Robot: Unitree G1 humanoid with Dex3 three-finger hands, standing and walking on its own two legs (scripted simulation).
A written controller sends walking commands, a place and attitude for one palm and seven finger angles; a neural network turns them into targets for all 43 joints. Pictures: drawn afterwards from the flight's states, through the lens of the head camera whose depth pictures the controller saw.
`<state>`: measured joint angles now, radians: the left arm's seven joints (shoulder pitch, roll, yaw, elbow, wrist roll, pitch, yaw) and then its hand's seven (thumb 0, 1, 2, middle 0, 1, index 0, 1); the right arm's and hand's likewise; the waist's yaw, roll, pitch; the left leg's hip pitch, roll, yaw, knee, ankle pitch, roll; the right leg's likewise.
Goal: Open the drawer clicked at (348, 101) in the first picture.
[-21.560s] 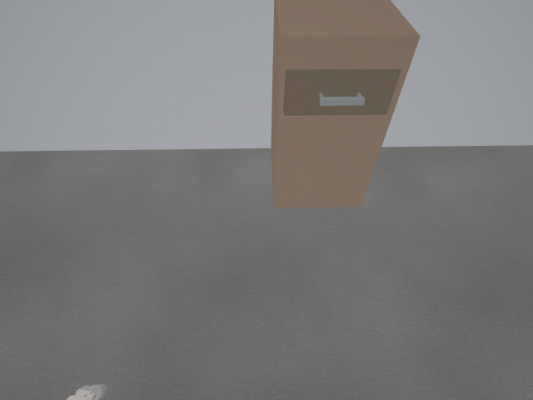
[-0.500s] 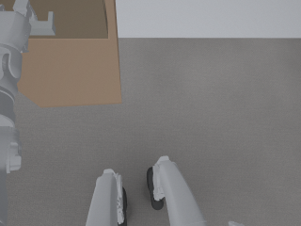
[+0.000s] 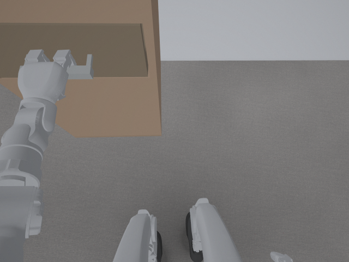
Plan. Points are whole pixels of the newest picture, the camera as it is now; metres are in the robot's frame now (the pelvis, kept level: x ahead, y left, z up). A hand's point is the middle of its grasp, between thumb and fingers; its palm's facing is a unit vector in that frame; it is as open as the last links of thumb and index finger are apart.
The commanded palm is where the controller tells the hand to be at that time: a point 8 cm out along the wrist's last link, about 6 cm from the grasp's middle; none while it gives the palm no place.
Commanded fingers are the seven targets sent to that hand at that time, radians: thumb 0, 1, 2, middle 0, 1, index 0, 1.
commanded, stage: pull the drawer open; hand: left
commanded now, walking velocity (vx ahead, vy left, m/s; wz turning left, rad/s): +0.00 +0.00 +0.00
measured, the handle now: (58, 65) +0.55 +0.26 +0.00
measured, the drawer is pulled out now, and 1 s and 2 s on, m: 0.00 0.00 0.00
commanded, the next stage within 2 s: open the thumb to release the handle in 0.16 s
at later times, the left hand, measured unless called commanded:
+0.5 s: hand (56, 88) +0.50 +0.27 -0.02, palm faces -0.03 +0.00 -1.00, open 6.6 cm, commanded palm +0.50 +0.26 +0.01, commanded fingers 0.00 -0.01 0.51 -0.34 -1.25 -0.34 -1.25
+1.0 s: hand (59, 92) +0.49 +0.25 -0.02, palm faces -0.06 -0.03 -1.00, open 13.5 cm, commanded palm +0.49 +0.24 +0.03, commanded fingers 0.00 -0.50 0.30 -0.30 -1.20 -0.30 -1.20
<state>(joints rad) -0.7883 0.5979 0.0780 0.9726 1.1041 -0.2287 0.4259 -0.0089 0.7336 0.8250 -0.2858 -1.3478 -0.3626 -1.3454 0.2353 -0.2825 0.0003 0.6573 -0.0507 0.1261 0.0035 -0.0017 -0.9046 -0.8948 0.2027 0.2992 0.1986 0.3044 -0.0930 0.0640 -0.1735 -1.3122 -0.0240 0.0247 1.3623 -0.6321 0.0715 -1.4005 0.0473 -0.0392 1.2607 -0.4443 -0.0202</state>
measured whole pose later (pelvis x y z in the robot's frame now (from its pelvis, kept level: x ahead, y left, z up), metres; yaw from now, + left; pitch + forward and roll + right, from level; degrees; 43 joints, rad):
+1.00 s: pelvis -0.04 -0.01 -0.01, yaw +1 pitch +33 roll -3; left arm -0.95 0.67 0.07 1.09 1.10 -0.18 0.33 0.00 -0.47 0.31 -0.31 -1.20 -0.36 -1.22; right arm 0.32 -0.27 0.02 0.71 -0.03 0.07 -0.01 0.00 -0.91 -0.89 0.20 0.30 0.20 0.30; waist -0.16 0.08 -0.15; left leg -1.41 -0.02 0.00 1.41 -0.57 0.06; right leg -1.48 0.04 -0.07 1.28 -0.37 -0.03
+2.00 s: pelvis +0.02 -0.01 +0.05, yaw +2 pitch +28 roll -3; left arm -0.81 0.58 0.04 1.09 1.10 -0.18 0.38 0.00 -0.49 0.30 -0.32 -1.20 -0.40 -1.21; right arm 0.29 -0.27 -0.02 0.71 -0.06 0.12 0.00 0.00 -0.90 -0.89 0.20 0.30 0.20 0.30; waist -0.13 0.06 -0.15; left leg -1.06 -0.03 -0.02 1.12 -0.55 0.05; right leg -1.13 0.05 -0.06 1.02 -0.38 -0.03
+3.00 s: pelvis +0.03 +0.00 +0.09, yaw +2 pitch +22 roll -2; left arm -0.81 0.56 0.01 1.07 1.08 -0.17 0.31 0.00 -0.49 0.30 -0.32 -1.20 -0.39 -1.21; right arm 0.32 -0.28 -0.03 0.70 -0.04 0.15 -0.02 0.00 -0.90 -0.89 0.20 0.30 0.20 0.30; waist -0.10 0.07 -0.12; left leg -0.79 -0.04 0.00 0.88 -0.46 0.06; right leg -0.87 0.04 -0.03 0.80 -0.31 -0.02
